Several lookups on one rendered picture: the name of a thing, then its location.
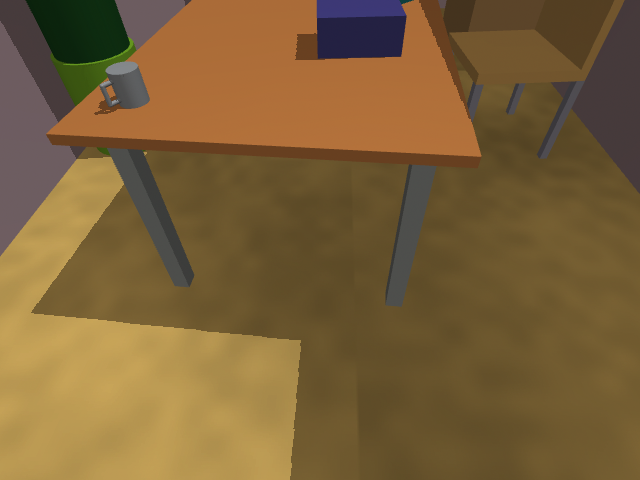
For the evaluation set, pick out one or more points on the chair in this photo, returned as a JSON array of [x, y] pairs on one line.
[[563, 47]]

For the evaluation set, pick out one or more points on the potted plant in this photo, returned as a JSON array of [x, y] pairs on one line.
[[85, 37]]

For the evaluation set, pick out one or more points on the table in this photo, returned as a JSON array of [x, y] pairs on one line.
[[242, 77]]

